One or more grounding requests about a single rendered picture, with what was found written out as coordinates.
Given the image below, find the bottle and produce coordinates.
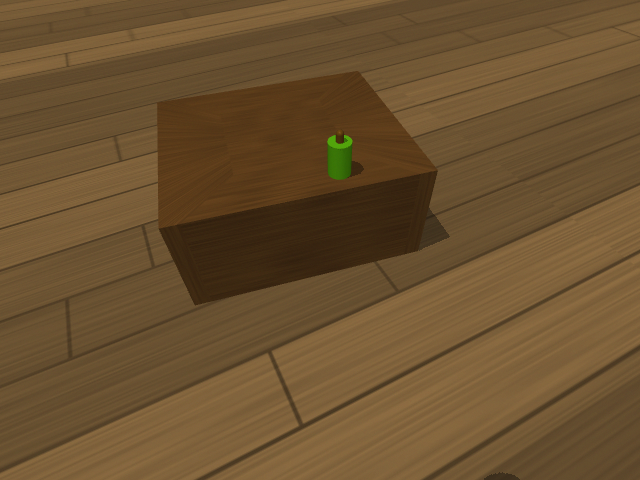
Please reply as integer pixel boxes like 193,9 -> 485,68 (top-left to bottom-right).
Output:
327,130 -> 352,180

